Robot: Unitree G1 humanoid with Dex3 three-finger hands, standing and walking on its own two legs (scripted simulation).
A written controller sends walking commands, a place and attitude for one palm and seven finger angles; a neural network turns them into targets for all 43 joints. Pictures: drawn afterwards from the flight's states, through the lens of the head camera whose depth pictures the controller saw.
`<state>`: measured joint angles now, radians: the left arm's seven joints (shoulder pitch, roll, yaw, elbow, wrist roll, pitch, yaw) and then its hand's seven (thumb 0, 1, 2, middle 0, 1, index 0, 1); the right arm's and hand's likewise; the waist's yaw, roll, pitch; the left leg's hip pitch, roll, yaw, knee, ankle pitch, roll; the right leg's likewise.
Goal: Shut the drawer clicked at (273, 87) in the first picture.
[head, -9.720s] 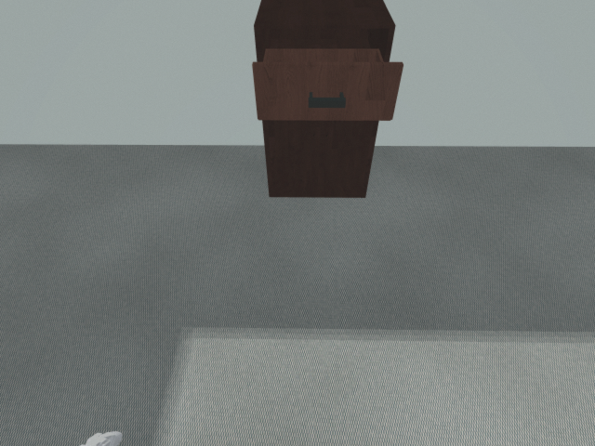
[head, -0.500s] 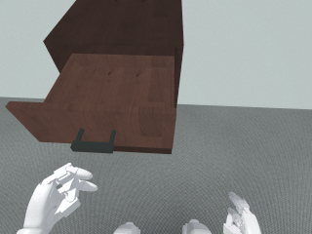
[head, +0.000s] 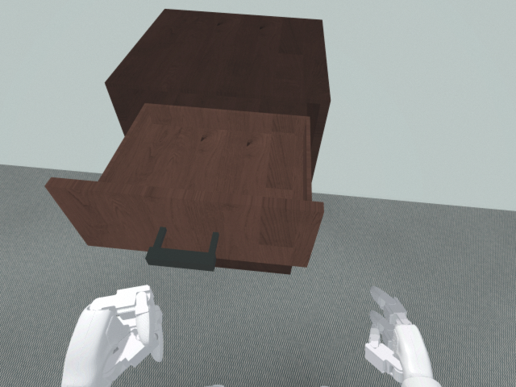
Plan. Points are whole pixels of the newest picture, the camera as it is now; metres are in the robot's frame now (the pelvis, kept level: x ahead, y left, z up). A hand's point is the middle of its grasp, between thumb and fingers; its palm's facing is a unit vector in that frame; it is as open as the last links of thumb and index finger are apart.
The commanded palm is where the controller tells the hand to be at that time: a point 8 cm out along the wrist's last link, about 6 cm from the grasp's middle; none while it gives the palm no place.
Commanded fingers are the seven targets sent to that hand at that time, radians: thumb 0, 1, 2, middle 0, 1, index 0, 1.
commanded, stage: raise the hand and make a fist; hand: left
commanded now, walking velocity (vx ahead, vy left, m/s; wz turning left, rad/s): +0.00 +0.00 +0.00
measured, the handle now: (185, 247) +0.34 +0.16 +0.01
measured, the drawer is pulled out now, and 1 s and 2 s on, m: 0.30 0.30 0.30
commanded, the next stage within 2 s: bring the fist close to the handle in 0.62 s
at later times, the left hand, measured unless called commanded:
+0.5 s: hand (172, 341) +0.17 +0.12 +0.09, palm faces -0.01 -1.00 -0.07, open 3.3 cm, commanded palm +0.13 +0.17 +0.11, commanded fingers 0.00 0.90 0.90 -1.40 -1.60 -1.40 -1.60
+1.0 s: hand (178, 331) +0.18 +0.12 +0.08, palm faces -0.01 -1.00 -0.05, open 3.3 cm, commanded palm +0.16 +0.18 +0.08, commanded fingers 0.00 0.90 0.90 -1.40 -1.60 -1.40 -1.60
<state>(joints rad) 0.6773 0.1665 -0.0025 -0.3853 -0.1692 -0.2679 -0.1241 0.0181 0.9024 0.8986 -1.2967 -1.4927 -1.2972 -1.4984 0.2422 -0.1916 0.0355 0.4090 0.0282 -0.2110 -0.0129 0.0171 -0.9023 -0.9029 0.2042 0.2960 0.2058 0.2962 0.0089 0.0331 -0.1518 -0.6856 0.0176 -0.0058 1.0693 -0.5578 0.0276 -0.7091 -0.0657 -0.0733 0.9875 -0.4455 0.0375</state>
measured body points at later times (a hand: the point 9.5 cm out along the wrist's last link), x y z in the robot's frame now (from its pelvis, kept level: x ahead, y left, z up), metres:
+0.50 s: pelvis +0.01 -0.02 +0.00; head +0.04 -0.02 +0.45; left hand +0.16 +0.17 +0.10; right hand +0.20 -0.24 -0.05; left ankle -0.01 +0.10 -0.67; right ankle +0.03 -0.15 -0.67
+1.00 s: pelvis +0.00 -0.03 +0.00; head +0.04 -0.04 +0.45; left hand +0.18 +0.17 +0.08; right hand +0.19 -0.26 -0.06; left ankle -0.01 +0.10 -0.67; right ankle +0.03 -0.15 -0.67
